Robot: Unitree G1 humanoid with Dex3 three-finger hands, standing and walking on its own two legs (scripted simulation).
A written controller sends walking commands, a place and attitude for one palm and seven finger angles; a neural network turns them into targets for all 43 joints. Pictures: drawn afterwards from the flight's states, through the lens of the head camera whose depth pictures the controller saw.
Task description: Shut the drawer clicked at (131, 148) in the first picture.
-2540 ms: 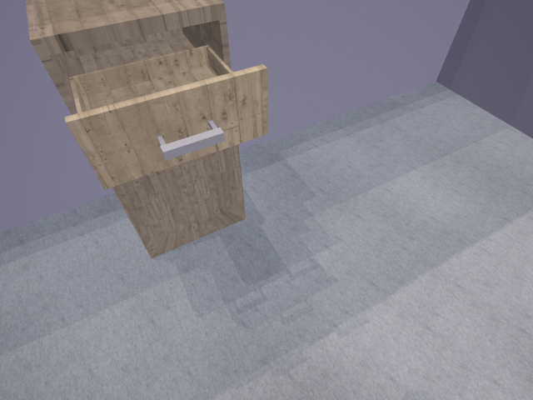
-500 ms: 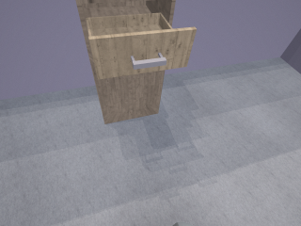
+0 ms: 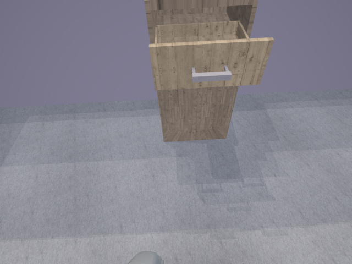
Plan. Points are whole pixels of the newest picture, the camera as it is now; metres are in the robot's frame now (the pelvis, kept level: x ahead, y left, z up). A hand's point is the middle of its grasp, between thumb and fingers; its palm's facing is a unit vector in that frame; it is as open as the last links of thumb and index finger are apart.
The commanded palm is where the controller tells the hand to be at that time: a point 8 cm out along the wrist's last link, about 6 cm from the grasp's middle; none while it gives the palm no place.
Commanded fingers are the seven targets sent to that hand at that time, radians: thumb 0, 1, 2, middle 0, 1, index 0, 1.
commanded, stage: take the last steps up to it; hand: left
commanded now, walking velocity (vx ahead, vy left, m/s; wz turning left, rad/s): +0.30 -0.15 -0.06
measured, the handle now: (210, 72) +0.70 -0.08 +0.03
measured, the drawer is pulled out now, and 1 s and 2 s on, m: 0.28 0.28 0.28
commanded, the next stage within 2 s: come to a stop and stand still in 1.34 s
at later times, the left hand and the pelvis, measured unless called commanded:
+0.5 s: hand out of the picture +0.10 +0.18 -0.18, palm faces -0.02 -0.99 -0.14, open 7.4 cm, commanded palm none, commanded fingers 0.00 0.90 0.90 -0.20 -0.30 -0.20 -0.30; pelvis +0.08 +0.00 +0.00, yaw -2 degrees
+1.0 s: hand (154, 228) +0.25 +0.09 -0.20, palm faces +0.00 -0.99 -0.12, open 7.3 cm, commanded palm none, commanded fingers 0.00 0.90 0.90 -0.20 -0.30 -0.20 -0.30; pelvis +0.23 -0.08 -0.01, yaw -3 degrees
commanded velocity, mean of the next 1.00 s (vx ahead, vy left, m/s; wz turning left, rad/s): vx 0.30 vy -0.15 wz -0.06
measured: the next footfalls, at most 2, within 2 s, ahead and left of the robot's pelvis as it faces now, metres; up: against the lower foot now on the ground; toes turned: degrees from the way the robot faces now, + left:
left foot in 0.16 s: +0.02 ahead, +0.14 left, +0.00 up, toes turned +5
right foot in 0.60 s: +0.25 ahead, -0.17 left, +0.00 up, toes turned -10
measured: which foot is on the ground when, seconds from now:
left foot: up 0.00-0.14, down 0.16-0.60, up 0.62-0.96, down 0.98-1.00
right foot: down 0.00-0.18, up 0.20-0.58, down 0.60-1.00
